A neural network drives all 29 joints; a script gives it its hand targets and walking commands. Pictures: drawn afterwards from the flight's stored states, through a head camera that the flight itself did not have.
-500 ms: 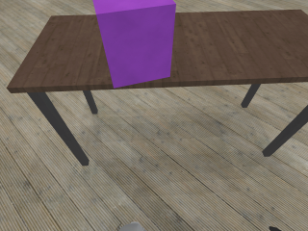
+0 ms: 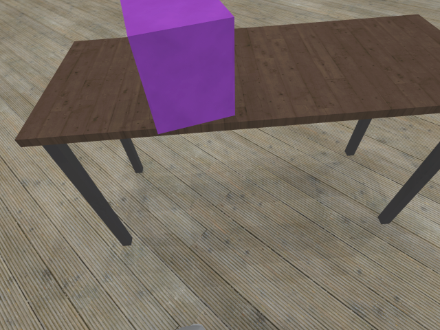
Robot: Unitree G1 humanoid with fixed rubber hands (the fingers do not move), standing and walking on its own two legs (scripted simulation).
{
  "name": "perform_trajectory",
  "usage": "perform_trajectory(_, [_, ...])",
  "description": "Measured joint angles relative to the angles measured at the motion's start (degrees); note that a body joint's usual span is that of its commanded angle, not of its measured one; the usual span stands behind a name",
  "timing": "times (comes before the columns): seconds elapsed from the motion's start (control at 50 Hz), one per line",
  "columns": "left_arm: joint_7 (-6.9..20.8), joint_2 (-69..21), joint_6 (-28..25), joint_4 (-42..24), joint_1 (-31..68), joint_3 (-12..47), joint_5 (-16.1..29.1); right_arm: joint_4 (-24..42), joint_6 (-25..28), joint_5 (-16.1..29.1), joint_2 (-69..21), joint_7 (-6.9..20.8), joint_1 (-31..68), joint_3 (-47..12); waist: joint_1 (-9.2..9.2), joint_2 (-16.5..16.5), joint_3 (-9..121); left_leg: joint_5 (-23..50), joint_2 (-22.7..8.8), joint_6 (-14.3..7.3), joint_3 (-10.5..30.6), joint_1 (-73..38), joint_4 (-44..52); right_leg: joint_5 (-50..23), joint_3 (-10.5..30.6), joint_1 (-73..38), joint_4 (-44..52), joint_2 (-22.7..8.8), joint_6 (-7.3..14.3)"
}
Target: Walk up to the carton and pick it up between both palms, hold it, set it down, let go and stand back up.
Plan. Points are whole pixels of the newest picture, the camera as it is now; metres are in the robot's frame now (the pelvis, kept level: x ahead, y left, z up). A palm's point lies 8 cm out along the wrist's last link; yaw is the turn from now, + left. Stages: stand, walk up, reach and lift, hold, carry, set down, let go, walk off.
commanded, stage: walk up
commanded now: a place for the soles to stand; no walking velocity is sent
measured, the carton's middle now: (181, 61) +0.70 +0.10 +0.12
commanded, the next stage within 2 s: none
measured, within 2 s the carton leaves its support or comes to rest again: neither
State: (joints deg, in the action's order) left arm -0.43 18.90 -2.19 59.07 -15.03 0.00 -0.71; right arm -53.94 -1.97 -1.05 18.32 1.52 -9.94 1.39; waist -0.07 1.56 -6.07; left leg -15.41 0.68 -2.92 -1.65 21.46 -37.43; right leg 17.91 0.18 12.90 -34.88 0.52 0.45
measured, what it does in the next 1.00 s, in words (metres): steps on the spot: left foot, then right foot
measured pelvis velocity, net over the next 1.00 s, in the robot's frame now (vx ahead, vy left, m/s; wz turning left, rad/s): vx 0.06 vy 0.03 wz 0.01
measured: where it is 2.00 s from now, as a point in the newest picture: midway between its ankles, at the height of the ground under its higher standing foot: outside the picture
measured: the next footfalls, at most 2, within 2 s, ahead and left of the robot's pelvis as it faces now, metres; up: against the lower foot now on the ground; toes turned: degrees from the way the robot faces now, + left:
left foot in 0.20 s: +0.12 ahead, +0.14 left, +0.00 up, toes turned +1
right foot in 1.00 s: +0.10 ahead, -0.10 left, +0.00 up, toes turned +0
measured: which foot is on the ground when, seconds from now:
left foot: up 0.00-0.18, down 0.20-1.00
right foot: down 0.00-0.70, up 0.72-0.98, down 1.00-1.00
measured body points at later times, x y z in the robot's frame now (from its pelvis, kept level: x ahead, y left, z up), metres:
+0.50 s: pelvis +0.04 +0.01 +0.00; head +0.06 +0.00 +0.45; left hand +0.11 +0.30 -0.12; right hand +0.11 -0.29 -0.13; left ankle +0.04 +0.12 -0.72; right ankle +0.02 -0.11 -0.73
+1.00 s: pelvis +0.06 +0.03 +0.00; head +0.10 +0.02 +0.45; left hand +0.13 +0.32 -0.12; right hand +0.13 -0.27 -0.13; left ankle +0.08 +0.13 -0.73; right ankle +0.06 -0.10 -0.73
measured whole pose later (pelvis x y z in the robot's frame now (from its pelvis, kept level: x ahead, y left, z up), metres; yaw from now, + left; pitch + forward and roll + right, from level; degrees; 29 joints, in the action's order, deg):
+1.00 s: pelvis +0.06 +0.03 +0.00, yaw +1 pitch -2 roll +0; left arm -0.4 18.8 -1.7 55.1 -10.5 0.0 -0.7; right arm -54.0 1.9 -0.7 20.4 1.5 -12.2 1.4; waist -0.1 0.8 -6.7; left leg -17.0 1.2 -2.2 -1.6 15.4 -34.7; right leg 18.6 0.2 13.0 -34.1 -1.8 -1.0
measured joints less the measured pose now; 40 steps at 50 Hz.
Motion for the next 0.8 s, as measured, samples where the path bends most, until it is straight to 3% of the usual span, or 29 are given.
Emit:
perform_trajectory(0.08, [0.0, -0.01, -0.33, 0.04, 0.41, 0.01, 0.0, -0.01, -0.07, 0.0, 1.58, 0.0, -1.38, 0.01, 0.03, 0.05, 1.41, -2.35, -0.02, 0.0, 0.61, -0.32, -6.61, 1.3, -0.02, 0.07, 0.01, -0.53, 0.38])
perform_trajectory(0.18, [0.0, -0.02, -1.01, -1.97, 0.75, 0.02, 0.0, 0.0, 0.34, 0.0, 3.65, 0.01, -1.84, 0.0, 0.06, 0.09, 1.34, -5.84, -0.03, 0.0, 0.91, -4.32, -0.17, 1.95, -0.07, 0.08, 0.01, -1.06, 0.27])
perform_trajectory(0.26, [0.0, -0.01, -0.72, -2.46, 1.49, 0.01, 0.0, 0.0, 2.23, 0.01, 3.64, 0.01, -2.15, -0.02, 0.04, -0.55, 1.54, 0.31, 0.66, 0.62, 0.75, -5.66, 4.34, 2.22, -0.03, 0.04, -0.1, -1.87, -0.25])
perform_trajectory(0.36, [0.0, -0.01, -0.27, -3.53, 2.86, 0.01, 0.0, -0.04, 3.67, 0.0, 2.95, 0.01, -2.48, -0.01, 0.03, -0.56, 1.53, -0.53, 0.58, 0.73, 0.76, -7.35, 5.92, 9.38, -0.05, 0.66, -3.37, -1.36, -0.25])
perform_trajectory(0.42, [0.0, 0.0, -0.44, -4.45, 3.5, 0.01, 0.0, -0.03, 3.67, 0.0, 2.86, 0.0, -2.45, -0.01, 0.01, -0.58, 1.18, -0.83, 0.59, 0.73, 0.69, -7.39, 5.63, 8.64, -0.02, 0.74, -2.88, -1.49, -0.25])
perform_trajectory(0.48, [0.0, -0.09, -1.27, -4.47, 3.46, 0.01, 0.0, -0.08, 3.24, 0.18, 2.89, 0.0, -1.93, -0.01, -0.01, -0.25, 0.8, -2.63, 0.31, 0.94, 0.53, -5.92, 1.44, 0.21, -0.07, 0.02, 0.25, -1.43, -0.17])
perform_trajectory(0.56, [0.0, -0.15, -1.34, -3.93, 2.57, 0.01, 0.0, -0.05, 2.45, 0.21, 2.56, 0.0, -1.58, -0.01, 0.0, 0.12, 1.33, -10.16, 0.17, 0.94, 0.61, -2.9, -8.58, 2.74, -0.04, -1.17, 0.22, -1.34, -0.17])
perform_trajectory(0.64, [0.0, -0.16, -1.34, -3.97, 2.55, 0.01, 0.0, -0.01, 2.47, 0.21, 3.1, 0.01, -1.37, -0.01, 0.05, 0.19, 1.14, -11.16, 0.14, 0.94, 0.69, -2.98, -4.86, 3.34, -0.1, -1.28, 0.23, -2.37, -0.82])
perform_trajectory(0.72, [0.0, -0.17, -0.47, -3.95, 2.9, 0.01, 0.0, -0.02, 3.21, 0.21, 3.03, 0.01, -1.69, -0.02, 0.05, -0.13, 0.54, 0.87, 0.43, 0.95, 0.38, -4.87, 2.7, 3.55, -0.1, -1.07, -1.48, -3.0, -1.68])
perform_trajectory(0.8, [0.0, -0.16, 0.99, -4.0, 3.79, 0.01, 0.0, -0.03, 3.95, 0.21, 2.09, 0.01, -2.79, -0.02, 0.06, -0.39, 0.44, -0.71, 0.31, 0.5, 0.54, -7.07, 4.47, 8.76, -0.14, 1.2, -8.86, -1.69, -1.68])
